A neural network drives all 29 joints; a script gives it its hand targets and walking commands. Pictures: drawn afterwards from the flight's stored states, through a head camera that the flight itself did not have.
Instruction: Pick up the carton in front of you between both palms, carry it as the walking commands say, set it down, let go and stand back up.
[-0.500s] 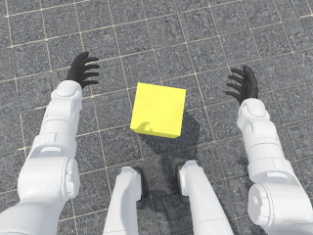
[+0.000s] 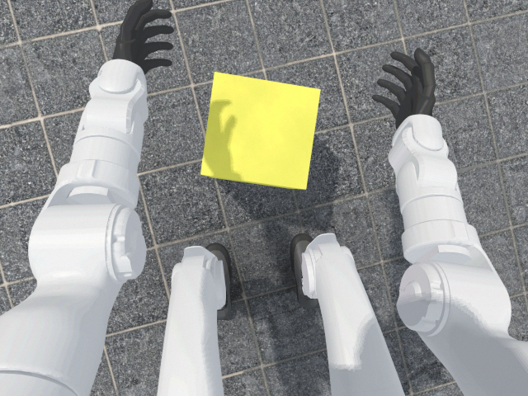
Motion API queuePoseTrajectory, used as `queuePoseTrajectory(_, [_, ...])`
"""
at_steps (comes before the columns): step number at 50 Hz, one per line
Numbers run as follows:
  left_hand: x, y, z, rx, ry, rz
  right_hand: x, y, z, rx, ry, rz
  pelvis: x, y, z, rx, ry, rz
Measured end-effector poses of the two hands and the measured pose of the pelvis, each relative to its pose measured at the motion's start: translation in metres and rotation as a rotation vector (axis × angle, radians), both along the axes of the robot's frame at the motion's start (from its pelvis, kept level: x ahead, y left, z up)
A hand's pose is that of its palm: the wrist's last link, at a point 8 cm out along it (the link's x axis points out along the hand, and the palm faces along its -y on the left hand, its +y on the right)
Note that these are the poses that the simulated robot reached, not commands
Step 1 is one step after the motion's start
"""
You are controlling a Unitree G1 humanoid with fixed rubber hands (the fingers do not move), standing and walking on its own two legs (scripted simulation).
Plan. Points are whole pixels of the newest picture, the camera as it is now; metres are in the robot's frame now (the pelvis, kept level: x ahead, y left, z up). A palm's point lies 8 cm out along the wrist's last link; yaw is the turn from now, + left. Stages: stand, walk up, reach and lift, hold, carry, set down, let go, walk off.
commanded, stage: reach and lift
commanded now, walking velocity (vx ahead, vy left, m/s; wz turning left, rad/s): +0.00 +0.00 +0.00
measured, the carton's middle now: (257, 140) +0.47 -0.01 -0.45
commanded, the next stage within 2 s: none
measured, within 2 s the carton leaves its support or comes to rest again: leaves its support in 1.42 s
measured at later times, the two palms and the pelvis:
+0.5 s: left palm (173, 121) +0.50 +0.16 -0.35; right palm (351, 144) +0.44 -0.20 -0.35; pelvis -0.05 -0.01 -0.19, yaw -1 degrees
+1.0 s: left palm (185, 118) +0.51 +0.14 -0.37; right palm (348, 138) +0.45 -0.20 -0.37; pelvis -0.04 -0.01 -0.21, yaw -2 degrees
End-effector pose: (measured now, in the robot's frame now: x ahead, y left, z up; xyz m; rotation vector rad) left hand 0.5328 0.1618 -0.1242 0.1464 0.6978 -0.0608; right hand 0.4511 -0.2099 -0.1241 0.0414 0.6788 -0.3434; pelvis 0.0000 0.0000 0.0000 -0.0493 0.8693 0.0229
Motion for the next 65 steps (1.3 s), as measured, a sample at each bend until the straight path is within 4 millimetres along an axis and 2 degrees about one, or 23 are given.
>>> queuePoseTrajectory(8, [-0.019,0.009,-0.098,0.001,0.011,0.032,-0.019,0.003,-0.099,0.001,0.045,0.016,-0.015,-0.004,-0.072,-0.007,-0.011,0.001])
queuePoseTrajectory(14, [-0.024,0.008,-0.155,0.008,-0.010,0.035,-0.020,0.003,-0.156,-0.002,0.035,0.034,-0.031,-0.006,-0.127,-0.003,-0.067,-0.004])
queuePoseTrajectory(22, [-0.027,0.000,-0.208,0.007,-0.001,0.043,-0.015,0.006,-0.209,0.012,0.058,0.035,-0.048,-0.006,-0.176,-0.007,-0.165,-0.015])
queuePoseTrajectory(26, [-0.028,-0.003,-0.235,-0.004,0.030,0.042,-0.011,0.007,-0.233,0.011,0.095,0.055,-0.052,-0.005,-0.190,-0.003,-0.197,-0.014])
queuePoseTrajectory(31, [-0.026,-0.006,-0.265,-0.002,0.045,0.035,0.000,-0.002,-0.251,-0.007,0.104,0.040,-0.050,-0.004,-0.203,-0.005,-0.217,-0.021])
queuePoseTrajectory(36, [-0.021,-0.011,-0.273,-0.013,0.006,0.023,0.010,-0.005,-0.256,-0.020,0.083,0.041,-0.045,-0.005,-0.211,-0.003,-0.231,-0.024])
queuePoseTrajectory(40, [-0.018,-0.014,-0.267,-0.016,-0.006,0.013,0.010,-0.002,-0.253,-0.012,0.076,0.048,-0.041,-0.005,-0.215,0.000,-0.226,-0.031])
queuePoseTrajectory(48, [-0.019,-0.018,-0.254,-0.005,0.018,0.013,0.003,0.005,-0.245,0.015,0.063,0.047,-0.039,-0.005,-0.209,-0.004,-0.209,-0.036])
queuePoseTrajectory(52, [-0.020,-0.028,-0.247,-0.015,0.013,0.000,0.000,0.013,-0.245,0.033,0.062,0.069,-0.041,-0.006,-0.204,0.002,-0.201,-0.039])
queuePoseTrajectory(57, [-0.019,-0.037,-0.239,-0.008,0.023,0.003,0.007,0.036,-0.240,0.053,0.062,0.111,-0.042,-0.007,-0.198,0.003,-0.195,-0.041])
queuePoseTrajectory(65, [-0.017,-0.036,-0.239,0.014,0.065,0.011,0.014,0.037,-0.238,0.053,0.081,0.079,-0.042,-0.008,-0.203,0.002,-0.183,-0.031])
